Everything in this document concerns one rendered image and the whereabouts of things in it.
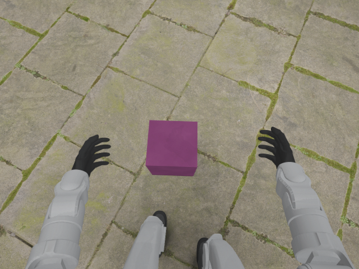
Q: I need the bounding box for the right robot forearm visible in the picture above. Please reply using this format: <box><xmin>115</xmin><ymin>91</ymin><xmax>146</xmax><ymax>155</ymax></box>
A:
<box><xmin>275</xmin><ymin>162</ymin><xmax>355</xmax><ymax>269</ymax></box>

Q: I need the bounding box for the carton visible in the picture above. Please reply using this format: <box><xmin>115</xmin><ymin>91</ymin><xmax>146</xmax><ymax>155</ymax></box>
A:
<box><xmin>145</xmin><ymin>120</ymin><xmax>197</xmax><ymax>177</ymax></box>

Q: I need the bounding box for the robot right foot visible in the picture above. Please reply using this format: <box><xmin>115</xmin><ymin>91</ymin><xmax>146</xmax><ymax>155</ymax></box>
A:
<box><xmin>196</xmin><ymin>238</ymin><xmax>208</xmax><ymax>269</ymax></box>

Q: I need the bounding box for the robot left hand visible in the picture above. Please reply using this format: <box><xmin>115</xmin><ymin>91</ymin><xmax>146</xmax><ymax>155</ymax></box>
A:
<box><xmin>72</xmin><ymin>134</ymin><xmax>111</xmax><ymax>176</ymax></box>

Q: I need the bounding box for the left robot forearm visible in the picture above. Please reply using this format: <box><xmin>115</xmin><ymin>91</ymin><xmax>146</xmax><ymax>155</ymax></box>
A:
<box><xmin>25</xmin><ymin>170</ymin><xmax>90</xmax><ymax>269</ymax></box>

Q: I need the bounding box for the robot right thigh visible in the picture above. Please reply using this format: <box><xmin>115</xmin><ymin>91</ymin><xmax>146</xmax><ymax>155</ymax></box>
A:
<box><xmin>202</xmin><ymin>239</ymin><xmax>245</xmax><ymax>269</ymax></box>

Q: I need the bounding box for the robot right hand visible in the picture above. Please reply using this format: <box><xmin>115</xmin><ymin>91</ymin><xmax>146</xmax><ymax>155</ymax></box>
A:
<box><xmin>258</xmin><ymin>127</ymin><xmax>296</xmax><ymax>168</ymax></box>

